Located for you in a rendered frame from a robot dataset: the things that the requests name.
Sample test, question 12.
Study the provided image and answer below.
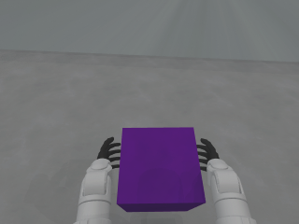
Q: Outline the robot left hand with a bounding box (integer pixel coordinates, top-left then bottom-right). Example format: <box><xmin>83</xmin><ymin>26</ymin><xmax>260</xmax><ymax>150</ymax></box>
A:
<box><xmin>97</xmin><ymin>136</ymin><xmax>121</xmax><ymax>169</ymax></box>

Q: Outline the robot right hand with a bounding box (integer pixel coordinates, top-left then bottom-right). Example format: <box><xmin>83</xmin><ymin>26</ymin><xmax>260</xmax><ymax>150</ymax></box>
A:
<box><xmin>196</xmin><ymin>138</ymin><xmax>219</xmax><ymax>171</ymax></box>

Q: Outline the carton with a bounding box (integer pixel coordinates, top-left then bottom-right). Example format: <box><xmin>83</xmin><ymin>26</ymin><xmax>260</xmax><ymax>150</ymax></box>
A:
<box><xmin>117</xmin><ymin>127</ymin><xmax>206</xmax><ymax>213</ymax></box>

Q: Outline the right robot forearm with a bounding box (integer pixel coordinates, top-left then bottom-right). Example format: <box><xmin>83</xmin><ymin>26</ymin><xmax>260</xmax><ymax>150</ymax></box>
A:
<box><xmin>206</xmin><ymin>159</ymin><xmax>257</xmax><ymax>224</ymax></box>

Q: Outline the left robot forearm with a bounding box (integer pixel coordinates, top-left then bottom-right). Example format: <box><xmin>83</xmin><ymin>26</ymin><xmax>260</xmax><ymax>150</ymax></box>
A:
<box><xmin>73</xmin><ymin>158</ymin><xmax>113</xmax><ymax>224</ymax></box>

